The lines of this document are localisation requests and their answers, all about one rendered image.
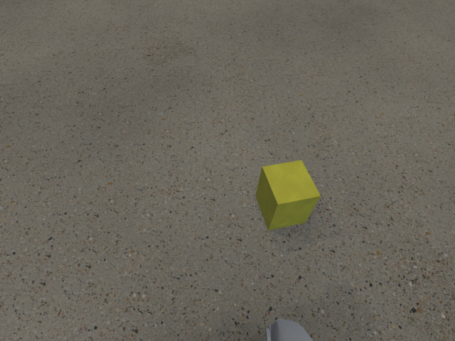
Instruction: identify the carton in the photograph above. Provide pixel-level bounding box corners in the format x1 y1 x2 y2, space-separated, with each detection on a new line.
255 160 320 231

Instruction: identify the robot right thigh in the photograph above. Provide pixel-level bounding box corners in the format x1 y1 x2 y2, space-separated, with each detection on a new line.
265 320 313 341

